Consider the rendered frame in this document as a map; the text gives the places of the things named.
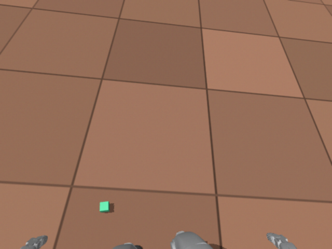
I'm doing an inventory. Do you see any left robot hand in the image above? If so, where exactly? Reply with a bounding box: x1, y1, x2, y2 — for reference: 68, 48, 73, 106
20, 236, 48, 249

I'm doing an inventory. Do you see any cube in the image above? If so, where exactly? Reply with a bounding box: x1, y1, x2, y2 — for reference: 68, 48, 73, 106
100, 201, 109, 212

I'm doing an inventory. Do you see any right robot hand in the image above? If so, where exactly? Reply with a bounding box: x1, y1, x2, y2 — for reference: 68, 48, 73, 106
267, 233, 297, 249

